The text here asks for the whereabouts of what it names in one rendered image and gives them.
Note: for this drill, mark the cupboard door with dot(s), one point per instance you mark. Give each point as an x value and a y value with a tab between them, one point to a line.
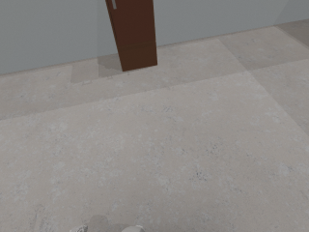
133	21

